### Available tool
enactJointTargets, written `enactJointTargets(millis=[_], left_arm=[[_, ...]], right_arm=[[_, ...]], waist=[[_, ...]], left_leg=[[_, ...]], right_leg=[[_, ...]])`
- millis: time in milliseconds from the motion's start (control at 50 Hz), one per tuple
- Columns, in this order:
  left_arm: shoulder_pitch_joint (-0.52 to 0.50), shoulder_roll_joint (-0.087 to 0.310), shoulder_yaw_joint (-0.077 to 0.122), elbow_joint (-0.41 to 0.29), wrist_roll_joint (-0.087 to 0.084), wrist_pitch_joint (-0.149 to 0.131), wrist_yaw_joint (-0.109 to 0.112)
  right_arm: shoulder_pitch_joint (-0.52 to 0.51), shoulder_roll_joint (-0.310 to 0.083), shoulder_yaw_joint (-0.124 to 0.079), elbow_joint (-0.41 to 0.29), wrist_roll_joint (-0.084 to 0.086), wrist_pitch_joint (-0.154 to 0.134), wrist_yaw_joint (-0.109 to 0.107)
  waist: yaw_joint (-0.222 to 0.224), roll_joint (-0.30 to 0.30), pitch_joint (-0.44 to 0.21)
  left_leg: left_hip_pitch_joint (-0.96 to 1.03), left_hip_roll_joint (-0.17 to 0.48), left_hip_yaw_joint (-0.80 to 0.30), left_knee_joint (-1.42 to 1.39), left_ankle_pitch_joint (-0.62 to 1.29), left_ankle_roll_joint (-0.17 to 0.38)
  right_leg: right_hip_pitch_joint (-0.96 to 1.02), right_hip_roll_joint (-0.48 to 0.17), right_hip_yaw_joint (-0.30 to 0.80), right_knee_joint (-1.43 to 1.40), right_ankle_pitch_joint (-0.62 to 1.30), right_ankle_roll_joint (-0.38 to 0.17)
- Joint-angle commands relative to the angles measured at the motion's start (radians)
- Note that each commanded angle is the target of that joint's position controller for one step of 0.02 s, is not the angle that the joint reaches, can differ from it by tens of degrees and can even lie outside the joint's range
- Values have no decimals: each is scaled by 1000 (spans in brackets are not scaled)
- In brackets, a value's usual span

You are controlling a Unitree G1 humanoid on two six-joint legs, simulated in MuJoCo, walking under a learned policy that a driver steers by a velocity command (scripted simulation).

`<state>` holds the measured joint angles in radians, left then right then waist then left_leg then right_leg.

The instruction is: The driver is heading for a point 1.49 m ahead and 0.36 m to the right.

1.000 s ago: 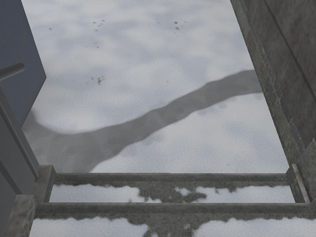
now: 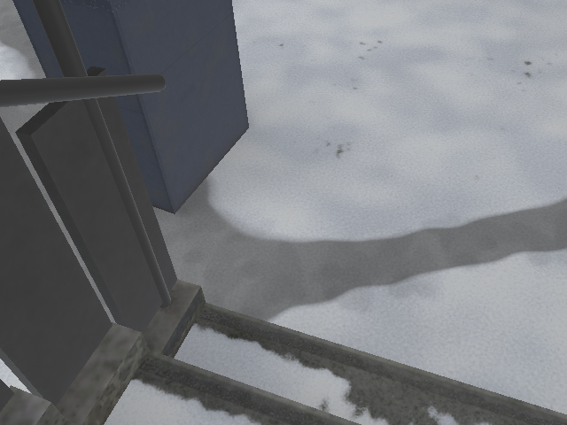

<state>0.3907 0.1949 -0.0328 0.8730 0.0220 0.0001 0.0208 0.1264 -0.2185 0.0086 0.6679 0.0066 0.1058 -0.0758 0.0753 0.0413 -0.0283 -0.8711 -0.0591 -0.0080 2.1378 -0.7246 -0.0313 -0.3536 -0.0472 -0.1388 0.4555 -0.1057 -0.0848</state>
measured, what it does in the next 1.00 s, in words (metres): steps on the spot, turning right: left foot 0.17 m higher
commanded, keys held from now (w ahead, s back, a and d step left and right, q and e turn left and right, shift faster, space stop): s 0.12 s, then s+e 0.02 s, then w+e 0.80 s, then w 0.06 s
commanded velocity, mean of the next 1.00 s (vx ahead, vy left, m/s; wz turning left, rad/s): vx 0.25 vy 0.00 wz -0.37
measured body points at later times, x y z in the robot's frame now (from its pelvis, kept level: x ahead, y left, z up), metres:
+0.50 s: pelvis -0.08 +0.06 +0.15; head -0.09 +0.08 +0.60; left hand +0.01 +0.33 +0.02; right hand -0.06 -0.22 +0.04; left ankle -0.10 +0.12 -0.57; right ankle -0.05 -0.13 -0.38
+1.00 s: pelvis +0.05 -0.08 +0.06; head +0.04 -0.09 +0.51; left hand +0.32 +0.02 -0.04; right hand -0.18 -0.18 -0.09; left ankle -0.10 +0.12 -0.56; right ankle +0.08 -0.23 -0.68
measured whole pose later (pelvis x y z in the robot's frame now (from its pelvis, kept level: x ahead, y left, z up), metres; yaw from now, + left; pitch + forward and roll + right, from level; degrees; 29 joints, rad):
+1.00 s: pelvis +0.05 -0.08 +0.06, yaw -24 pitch +0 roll +4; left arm 0.05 0.20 0.00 0.88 0.11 -0.03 -0.09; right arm 0.59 -0.15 0.03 1.16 -0.11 -0.09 -0.02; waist -0.15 -0.04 -0.02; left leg -0.04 0.18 0.35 1.03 -0.89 -0.11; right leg -0.38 -0.12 -0.03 0.46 0.17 -0.08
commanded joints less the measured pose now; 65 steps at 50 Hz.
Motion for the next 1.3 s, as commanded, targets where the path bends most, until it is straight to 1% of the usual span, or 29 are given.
enactJointTargets(millis=[20, 80, 140, 160, 180, 200, 220, 240, 260, 280, 300, 340, 420, 500, 580, 740, 820, 920, 960, 1020, 1040, 1060, 1080, 1100, 1140, 1180, 1220, 1260, 1300], left_arm=[[34, 195, 49, -75, 9, 14, 26], [18, 191, 67, -80, -1, 32, 48], [17, 279, 130, -99, -41, 74, 42], [20, 268, 140, -94, -49, 84, 38], [-26, 183, 131, -109, -45, 89, 32], [-275, -4, 26, -315, 118, 19, 25], [-418, 46, 30, -306, 42, -38, 35], [-438, 107, 47, -279, -19, -88, 48], [-363, 274, 118, -231, -26, -122, 60], [-144, 314, 143, -102, -24, -128, 39], [33, 307, 140, -31, -42, -90, -13], [165, 218, 107, -19, -8, -37, -69], [75, 196, 104, -55, 19, -58, -108], [-183, 162, 100, -115, 24, -75, -71], [-193, 130, 82, -128, 47, -78, -45], [-230, 74, 43, -55, 65, -68, -108], [-307, 68, 42, -69, 75, -27, -116], [-488, 46, 34, -109, 107, -21, -111], [-490, 49, 46, -63, 90, -42, -108], [-27, 180, 125, 153, 67, -74, -92], [165, 294, 170, 220, 88, -74, -84], [397, 367, 176, 268, 125, -79, -69], [509, 317, 177, 320, 124, -84, -77], [359, 283, 179, 288, 73, -83, -79], [122, 110, 111, 227, 72, -70, -104], [-75, -39, 33, 139, 60, -109, -79], [-16, 42, 33, 164, 49, -121, -61], [17, 37, 18, 175, 94, -125, -50], [105, -53, -19, 192, 72, -150, -10]], right_arm=[[-42, -3, 3, -98, -8, 0, 1], [-76, -11, 10, -146, -15, 13, 32], [73, -22, 22, -105, 3, 29, 68], [237, -72, 6, -53, 5, 24, 75], [396, -113, -5, 18, -14, 6, 94], [604, -214, -39, 18, -147, -78, 86], [714, -209, -1, 21, -232, -95, 101], [412, -251, -17, -61, -256, -75, 156], [107, -273, -52, -136, -191, -93, 221], [-29, -246, -64, -96, -124, -102, 262], [-155, -164, -57, -75, -99, -134, 270], [-293, -21, -3, -46, -69, -195, 236], [102, -145, -37, 155, -48, -301, 106], [497, -142, -23, 278, -92, -283, 105], [441, -88, 3, 301, -126, -250, 146], [473, 60, 68, 392, -139, -267, 43], [417, 19, 68, 400, -162, -268, 78], [451, -74, 13, 453, -99, -235, 48], [467, -83, -5, 471, -110, -206, 34], [399, -168, -39, 476, -162, -145, 103], [564, -47, -17, 523, -186, -136, 158], [598, 40, -14, 462, -117, -161, 192], [365, -28, -32, 356, -69, -194, 201], [129, -31, -19, 240, -36, -234, 192], [205, -92, -48, 294, -40, -251, 164], [208, 30, -23, 318, -77, -245, 152], [220, -16, -39, 318, -99, -203, 168], [253, -26, -25, 306, -111, -200, 178], [75, -15, -1, 260, -110, -206, 160]], waist=[[-27, -157, -98], [-44, -187, -109], [-44, -416, -31], [-121, -304, 23], [-241, 64, 159], [-414, 549, 355], [-508, 274, 510], [-394, 136, 461], [-229, 176, 300], [-41, 202, 230], [102, 95, 176], [193, -72, 73], [12, -44, 31], [-219, 102, 47], [-175, 78, 35], [-153, -28, 100], [-112, 10, 193], [-196, 2, 253], [-212, -15, 211], [-2, -154, 68], [0, -249, -125], [10, -292, -393], [128, -256, -298], [143, -235, -88], [-15, -39, 90], [-130, 15, 174], [-142, -119, 108], [-148, -41, 83], [-57, 21, 35]], left_leg=[[-78, -30, 21, 83, 16, 5], [-18, 46, 12, -361, -148, 31], [560, -83, 172, -742, -368, 166], [684, -132, 171, -929, -303, 209], [802, -23, -227, -1240, -298, 292], [868, 396, -1173, -1669, -15, 557], [835, 426, -1411, -1879, -88, 440], [728, 409, -1156, -1885, -129, 275], [465, 321, -858, -1787, -168, 219], [154, 240, -552, -1708, -131, 175], [-149, 199, -404, -1699, -130, 144], [-230, 212, -248, -1694, -1, 122], [167, 143, 9, -1687, 212, 4], [880, 242, -94, -1704, 298, 85], [983, 356, -184, -1710, 388, 191], [774, 396, -28, -1607, 455, 254], [447, 434, 68, -1641, 228, 192], [651, 462, 81, -1558, 226, 160], [694, 435, 128, -1444, 299, 127], [593, 318, 207, -906, 490, 84], [311, 221, 177, -580, 108, 40], [178, 95, 82, -256, -66, 37], [-76, 64, 55, -120, -112, 39], [-337, 122, 32, -130, -55, 78], [-186, 209, -86, -342, 228, 138], [135, 273, -151, -906, 690, 171], [160, 223, -113, -910, 732, 147], [126, 210, -118, -968, 803, 125], [99, 235, -138, -1448, 1274, 102]], right_leg=[[240, -265, 236, -104, 658, -242], [295, -208, 215, -184, 212, -136], [-77, -165, 189, -526, -274, -42], [-223, -140, 183, -466, -545, 28], [-609, -43, 141, 32, -893, 73], [-1320, 150, 556, 354, -593, 57], [-1493, 277, 1002, 420, -231, 103], [-1498, 334, 983, 505, -5, 104], [-1146, 313, 785, 772, 46, 141], [-831, 310, 571, 1079, 113, 136], [-613, 297, 441, 1382, 207, 136], [-502, 220, 385, 1639, 329, 169], [-494, 115, 294, 1409, 228, 160], [-826, 134, 339, 1047, 189, 120], [-930, 88, 412, 933, 140, 51], [-709, -58, 342, 363, 585, 37], [-308, -101, 182, 317, 511, -7], [-241, -78, 115, 109, 218, -2], [-133, -63, 95, 31, 223, 2], [440, 3, -3, -279, 445, 12], [871, -80, 117, 31, 765, -79], [1163, -172, 243, 280, 1184, -160], [1180, -250, 352, 177, 1015, -199], [1010, -312, 411, 67, 486, -223], [446, -304, 408, 45, 218, -206], [-55, -243, 255, -96, 232, -121], [-108, -223, 302, -90, 193, -220], [-112, -230, 260, 29, 331, -219], [57, -126, 131, 146, 110, -112]])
